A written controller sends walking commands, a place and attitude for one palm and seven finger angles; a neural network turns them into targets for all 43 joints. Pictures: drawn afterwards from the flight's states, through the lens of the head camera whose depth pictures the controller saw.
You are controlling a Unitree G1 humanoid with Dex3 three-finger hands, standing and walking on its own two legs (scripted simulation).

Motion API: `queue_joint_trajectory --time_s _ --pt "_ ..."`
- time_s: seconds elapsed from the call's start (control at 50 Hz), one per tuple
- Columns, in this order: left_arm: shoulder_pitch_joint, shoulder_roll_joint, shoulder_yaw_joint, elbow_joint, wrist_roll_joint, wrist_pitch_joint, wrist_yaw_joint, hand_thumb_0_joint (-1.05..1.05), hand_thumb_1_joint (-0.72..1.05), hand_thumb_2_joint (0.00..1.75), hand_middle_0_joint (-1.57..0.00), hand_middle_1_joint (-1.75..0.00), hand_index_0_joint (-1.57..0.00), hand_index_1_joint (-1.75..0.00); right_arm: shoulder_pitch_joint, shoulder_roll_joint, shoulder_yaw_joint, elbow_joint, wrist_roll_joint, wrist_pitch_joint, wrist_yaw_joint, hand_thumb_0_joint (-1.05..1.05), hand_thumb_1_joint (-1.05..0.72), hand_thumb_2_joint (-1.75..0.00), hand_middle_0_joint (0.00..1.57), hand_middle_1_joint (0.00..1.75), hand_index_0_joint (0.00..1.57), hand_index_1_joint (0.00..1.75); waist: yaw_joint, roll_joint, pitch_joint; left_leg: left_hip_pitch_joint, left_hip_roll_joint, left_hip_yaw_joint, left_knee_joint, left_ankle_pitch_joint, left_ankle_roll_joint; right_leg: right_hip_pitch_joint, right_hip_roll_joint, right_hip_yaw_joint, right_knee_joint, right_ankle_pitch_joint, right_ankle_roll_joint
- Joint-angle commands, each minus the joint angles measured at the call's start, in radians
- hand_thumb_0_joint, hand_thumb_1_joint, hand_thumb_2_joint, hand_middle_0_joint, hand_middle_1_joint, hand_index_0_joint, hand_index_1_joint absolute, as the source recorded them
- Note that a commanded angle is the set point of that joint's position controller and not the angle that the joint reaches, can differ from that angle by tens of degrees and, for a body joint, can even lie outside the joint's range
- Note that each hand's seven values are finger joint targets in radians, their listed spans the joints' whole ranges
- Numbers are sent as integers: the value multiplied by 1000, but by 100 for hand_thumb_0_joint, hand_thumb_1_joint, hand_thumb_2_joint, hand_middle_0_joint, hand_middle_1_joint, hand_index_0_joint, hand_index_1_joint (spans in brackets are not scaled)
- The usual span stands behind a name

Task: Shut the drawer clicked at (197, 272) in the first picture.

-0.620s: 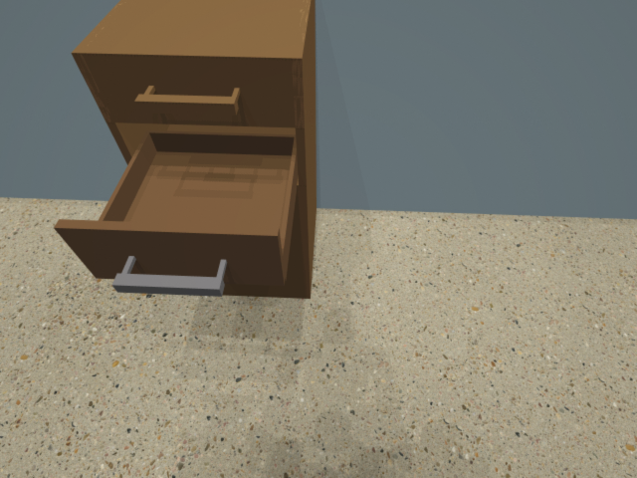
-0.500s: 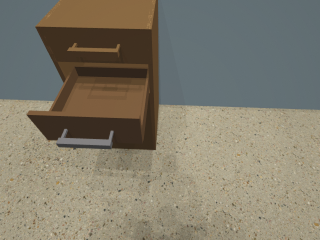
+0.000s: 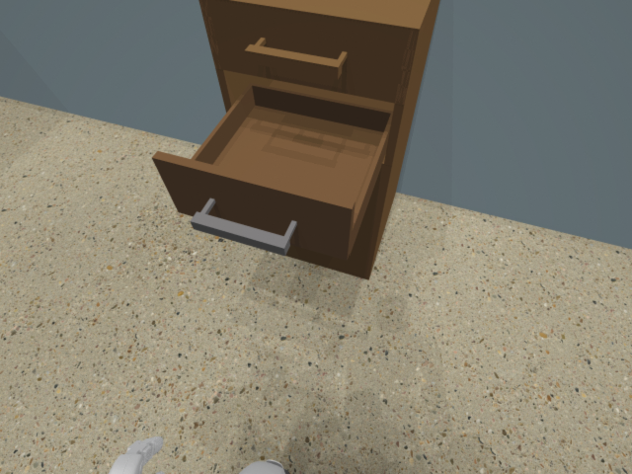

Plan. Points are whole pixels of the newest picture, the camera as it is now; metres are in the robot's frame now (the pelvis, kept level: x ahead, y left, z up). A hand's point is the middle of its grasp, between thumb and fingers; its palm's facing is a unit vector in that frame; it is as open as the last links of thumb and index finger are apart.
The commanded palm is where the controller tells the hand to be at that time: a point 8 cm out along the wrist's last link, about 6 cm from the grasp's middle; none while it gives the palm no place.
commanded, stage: turn or walk to find it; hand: left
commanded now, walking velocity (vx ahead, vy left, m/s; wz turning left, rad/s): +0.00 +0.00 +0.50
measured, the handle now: (245, 224) +0.54 +0.16 -0.10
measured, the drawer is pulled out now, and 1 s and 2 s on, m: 0.30 0.30 0.30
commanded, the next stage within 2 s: stand and wait in 0.12 s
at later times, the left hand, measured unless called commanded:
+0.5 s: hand out of the picture -0.04 +0.17 -0.16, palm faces +0.22 -0.94 -0.26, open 7.4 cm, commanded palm none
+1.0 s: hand out of the picture +0.03 +0.17 -0.16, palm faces +0.15 -0.96 -0.23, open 7.4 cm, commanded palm none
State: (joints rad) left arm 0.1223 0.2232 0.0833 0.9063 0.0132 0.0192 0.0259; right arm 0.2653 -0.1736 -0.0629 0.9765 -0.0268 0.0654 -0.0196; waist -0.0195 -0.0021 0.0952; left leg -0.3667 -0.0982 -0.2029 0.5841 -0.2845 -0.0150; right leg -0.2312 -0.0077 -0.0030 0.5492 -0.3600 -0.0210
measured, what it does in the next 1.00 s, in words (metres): steps on the spot: left foot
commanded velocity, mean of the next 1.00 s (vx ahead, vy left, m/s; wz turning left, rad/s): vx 0.00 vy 0.00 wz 0.04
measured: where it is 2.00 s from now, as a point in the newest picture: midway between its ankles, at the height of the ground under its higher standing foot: outside the picture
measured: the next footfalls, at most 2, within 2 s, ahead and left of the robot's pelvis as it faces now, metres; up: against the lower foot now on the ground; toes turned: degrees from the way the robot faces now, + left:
left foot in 0.26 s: +0.02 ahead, +0.13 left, +0.00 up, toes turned +9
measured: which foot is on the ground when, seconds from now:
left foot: up 0.00-0.24, down 0.26-1.00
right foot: down 0.00-1.00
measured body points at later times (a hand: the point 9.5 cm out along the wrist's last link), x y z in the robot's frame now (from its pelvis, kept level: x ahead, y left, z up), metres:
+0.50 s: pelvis +0.01 -0.02 +0.00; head +0.07 -0.03 +0.44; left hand -0.05 +0.22 -0.14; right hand +0.15 -0.22 -0.16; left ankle -0.01 +0.14 -0.71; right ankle -0.01 -0.11 -0.73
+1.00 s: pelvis +0.02 -0.02 +0.01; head +0.06 -0.03 +0.46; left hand +0.03 +0.22 -0.14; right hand +0.02 -0.24 -0.15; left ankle -0.02 +0.13 -0.73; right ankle -0.01 -0.11 -0.73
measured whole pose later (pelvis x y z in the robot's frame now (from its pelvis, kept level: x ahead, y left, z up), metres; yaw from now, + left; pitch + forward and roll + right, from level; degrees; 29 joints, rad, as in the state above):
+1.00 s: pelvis +0.02 -0.02 +0.01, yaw +7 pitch -1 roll +1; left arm 0.18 0.17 0.03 1.11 0.01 0.00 0.03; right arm 0.28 -0.15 -0.02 1.14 -0.02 0.02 -0.04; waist -0.02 0.02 0.09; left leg -0.13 0.05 0.01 0.38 -0.23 -0.05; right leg -0.11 0.03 -0.03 0.40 -0.28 -0.04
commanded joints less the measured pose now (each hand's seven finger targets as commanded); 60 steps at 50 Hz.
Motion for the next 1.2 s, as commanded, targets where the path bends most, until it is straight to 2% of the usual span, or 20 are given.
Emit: queue_joint_trajectory --time_s 0.0,0.08,0.14,0.18,0.2,0.22,0.24,0.26,0.3,0.32,0.34,0.36,0.38,0.44,0.48,0.52,0.54,0.62,0.72,1.18 --pt "80 138 29 -43 10 -22 18 0 90 90 -20 -30 -20 -30 -39 -105 -46 -100 3 -23 10 0 -90 -90 20 30 20 30 16 -165 -63 -202 85 121 493 -223 -10 159 -350 227 -187 518 -186" --pt "116 142 26 -32 14 -26 22 0 90 90 -20 -30 -20 -30 -136 -69 -21 -133 16 -16 21 0 -90 -90 20 30 20 30 32 -147 -24 -132 122 210 308 -211 -20 178 -312 73 -120 823 -161" --pt "148 171 30 -12 14 -24 17 0 90 90 -20 -30 -20 -30 -119 -62 -8 -121 18 -22 22 0 -90 -90 20 30 20 30 30 -157 -49 10 90 253 103 -97 -4 156 -279 45 -83 780 -121" --pt "147 154 23 -3 5 -20 15 0 90 90 -20 -30 -20 -30 -30 -92 -9 -85 13 -38 18 0 -90 -90 20 30 20 30 -10 -112 -99 203 91 239 -131 135 13 98 -217 -10 51 665 -52" --pt "172 117 16 -12 -3 -13 13 0 90 90 -20 -30 -20 -30 5 -161 -22 -73 2 -48 13 0 -90 -90 20 30 20 30 -18 75 -147 352 244 76 -167 396 78 -53 -137 -66 188 394 4" --pt "161 64 -6 -31 -6 -11 11 0 90 90 -20 -30 -20 -30 31 -223 -32 -70 -2 -49 6 0 -90 -90 20 30 20 30 -30 269 -161 373 439 -141 -197 631 210 -170 -54 -87 322 -211 49" --pt "125 60 -9 -48 5 -3 12 0 90 90 -20 -30 -20 -30 32 -243 -32 -66 -13 -37 5 0 -90 -90 20 30 20 30 -53 196 -120 247 483 -160 -218 473 260 -165 -48 -17 434 -310 33" --pt "127 55 -11 -54 2 0 10 0 90 90 -20 -30 -20 -30 -8 -228 -27 -77 -12 -43 -4 0 -90 -90 20 30 20 30 -18 191 -106 216 461 -174 -222 410 265 -196 -54 3 440 -299 35" --pt "139 65 -6 -10 -7 3 -2 0 90 90 -20 -30 -20 -30 -107 -187 -10 -91 -9 -43 -14 0 -90 -90 20 30 20 30 16 293 -113 146 355 -52 -208 378 195 -85 -70 -10 286 -240 30" --pt "203 63 -7 23 -5 0 -8 0 90 90 -20 -30 -20 -30 -156 -182 -7 -98 -4 -38 -17 0 -90 -90 20 30 20 30 55 222 -125 105 300 20 -149 323 148 12 -51 -36 133 -149 34" --pt "291 77 -8 60 4 -7 -9 0 90 90 -20 -30 -20 -30 -201 -158 -2 -112 9 -29 -14 0 -90 -90 20 30 20 30 97 32 -113 51 202 74 -29 139 87 75 -54 0 -128 42 41" --pt "293 141 -6 73 13 -22 -4 0 90 90 -20 -30 -20 -30 -194 -102 3 -132 24 -20 -5 0 -90 -90 20 30 20 30 70 -275 -50 -12 78 174 93 -98 10 31 -224 244 -286 169 -16" --pt "229 158 -19 59 12 -23 -7 0 90 90 -20 -30 -20 -30 -178 -116 -5 -124 20 -16 5 0 -90 -90 20 30 20 30 52 -255 -10 16 76 174 185 -233 -1 -52 -321 323 -325 179 -110" --pt "158 124 -11 56 12 -35 5 0 90 90 -20 -30 -20 -30 -134 -84 -5 -70 20 -32 4 0 -90 -90 20 30 20 30 14 -171 -31 49 106 171 150 -145 10 24 -252 223 -170 575 -157" --pt "180 106 -11 82 3 -35 13 0 90 90 -20 -30 -20 -30 -78 -64 5 -29 22 -53 1 0 -90 -90 20 30 20 30 7 -106 -100 176 115 186 -127 97 19 105 -184 133 -45 733 -94" --pt "207 48 -24 90 -3 -32 17 0 90 90 -20 -30 -20 -30 -47 -104 5 9 14 -70 -11 0 -90 -90 20 30 20 30 21 34 -157 339 238 114 -122 537 73 17 -76 44 -30 412 -10" --pt "203 25 -29 93 4 -27 21 0 90 90 -20 -30 -20 -30 -35 -107 3 16 13 -63 -14 0 -90 -90 20 30 20 30 15 8 -111 290 250 127 -119 482 78 14 -60 46 -88 267 -4" --pt "189 45 -25 138 -3 -29 12 0 90 90 -20 -30 -20 -30 -44 -57 15 46 17 -60 -20 0 -90 -90 20 30 20 30 16 -9 -91 268 186 180 -138 316 26 65 -92 58 -156 416 -22" --pt "167 37 -30 168 -4 -28 12 0 90 90 -20 -30 -20 -30 -21 -52 23 86 13 -61 -22 0 -90 -90 20 30 20 30 20 21 -51 255 186 189 -193 257 18 74 -87 51 -200 357 -25" --pt "173 35 -31 186 -7 -31 15 0 90 90 -20 -30 -20 -30 103 -30 34 146 11 -70 -28 0 -90 -90 20 30 20 30 22 9 -43 253 195 200 -230 285 15 105 -78 44 -218 386 -31"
